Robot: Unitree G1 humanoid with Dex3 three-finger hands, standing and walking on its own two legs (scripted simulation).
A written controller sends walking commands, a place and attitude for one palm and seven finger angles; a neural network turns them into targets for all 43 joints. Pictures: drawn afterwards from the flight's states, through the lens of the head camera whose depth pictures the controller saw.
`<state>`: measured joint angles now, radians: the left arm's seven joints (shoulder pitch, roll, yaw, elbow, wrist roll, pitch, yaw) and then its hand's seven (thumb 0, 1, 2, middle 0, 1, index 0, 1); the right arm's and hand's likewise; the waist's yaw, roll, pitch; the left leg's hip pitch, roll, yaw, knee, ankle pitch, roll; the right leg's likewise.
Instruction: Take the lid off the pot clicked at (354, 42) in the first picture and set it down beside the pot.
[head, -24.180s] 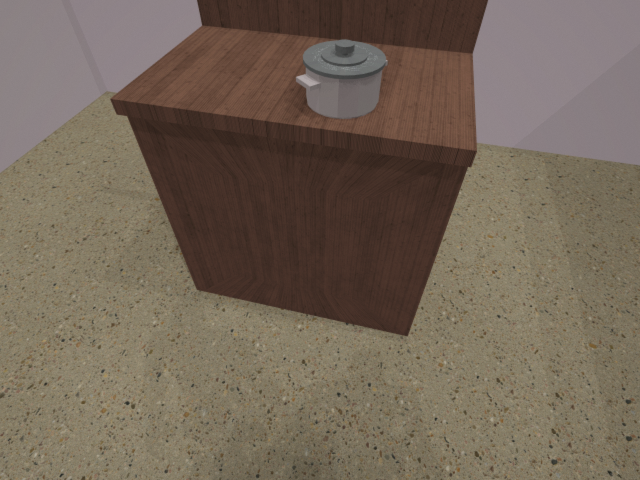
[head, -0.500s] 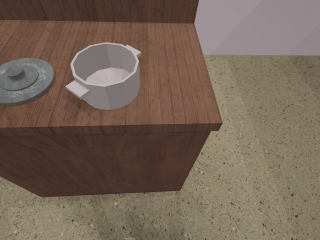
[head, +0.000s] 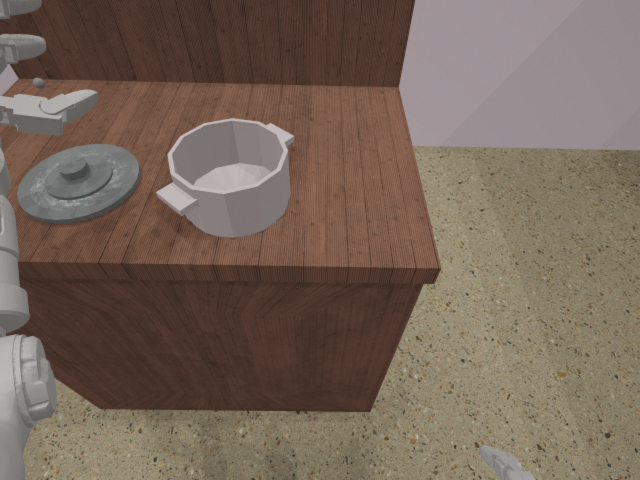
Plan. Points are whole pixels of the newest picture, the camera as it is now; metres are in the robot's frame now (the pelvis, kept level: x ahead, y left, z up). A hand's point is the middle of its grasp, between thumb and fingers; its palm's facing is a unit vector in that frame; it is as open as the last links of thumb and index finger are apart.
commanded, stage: draw the hand back to the body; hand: left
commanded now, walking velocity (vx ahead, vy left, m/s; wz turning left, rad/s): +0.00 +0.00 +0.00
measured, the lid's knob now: (74, 168) +0.52 +0.41 +0.07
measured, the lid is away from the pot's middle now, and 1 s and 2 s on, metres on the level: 0.25 0.25 0.25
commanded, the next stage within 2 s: step back with the hand held close in 1.56 s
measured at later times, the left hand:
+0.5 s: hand (16, 142) +0.33 +0.28 +0.27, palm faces +0.57 -0.79 -0.21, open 9.0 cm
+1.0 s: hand (8, 221) +0.25 +0.24 +0.26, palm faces +0.52 -0.83 -0.23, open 7.4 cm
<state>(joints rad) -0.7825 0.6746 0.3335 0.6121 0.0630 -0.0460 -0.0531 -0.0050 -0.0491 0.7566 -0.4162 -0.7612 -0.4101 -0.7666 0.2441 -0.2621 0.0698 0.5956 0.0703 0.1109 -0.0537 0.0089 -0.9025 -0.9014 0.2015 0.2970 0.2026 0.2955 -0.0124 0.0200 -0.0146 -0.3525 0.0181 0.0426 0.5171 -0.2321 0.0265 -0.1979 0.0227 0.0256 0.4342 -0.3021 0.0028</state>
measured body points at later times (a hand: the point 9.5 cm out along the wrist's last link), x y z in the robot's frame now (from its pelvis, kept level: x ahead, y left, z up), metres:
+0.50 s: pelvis +0.01 -0.04 +0.01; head +0.00 -0.05 +0.46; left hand +0.30 +0.32 +0.28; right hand +0.19 -0.28 -0.09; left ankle +0.02 +0.10 -0.74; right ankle -0.05 -0.13 -0.74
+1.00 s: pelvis +0.00 -0.03 +0.01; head -0.02 -0.05 +0.46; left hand +0.22 +0.29 +0.27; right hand +0.20 -0.25 -0.08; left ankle +0.02 +0.10 -0.74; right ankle -0.05 -0.13 -0.74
